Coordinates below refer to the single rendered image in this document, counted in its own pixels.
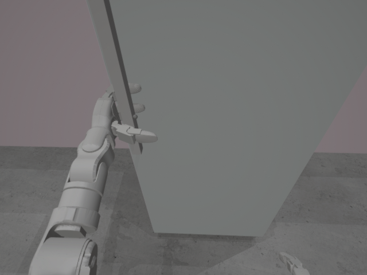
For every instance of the handle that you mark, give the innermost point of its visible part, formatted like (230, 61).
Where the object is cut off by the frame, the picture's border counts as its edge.
(105, 26)

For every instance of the robot right hand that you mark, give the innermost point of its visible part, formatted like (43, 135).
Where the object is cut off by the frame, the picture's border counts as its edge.
(293, 264)

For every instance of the robot left hand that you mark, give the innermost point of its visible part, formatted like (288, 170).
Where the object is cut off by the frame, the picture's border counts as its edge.
(106, 113)

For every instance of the fridge door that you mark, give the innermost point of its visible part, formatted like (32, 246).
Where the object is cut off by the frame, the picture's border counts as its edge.
(239, 93)

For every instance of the robot left upper arm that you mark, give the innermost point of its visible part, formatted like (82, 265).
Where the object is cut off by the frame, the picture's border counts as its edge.
(66, 256)

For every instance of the robot left forearm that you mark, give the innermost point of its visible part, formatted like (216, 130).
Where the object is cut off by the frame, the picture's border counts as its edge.
(77, 212)

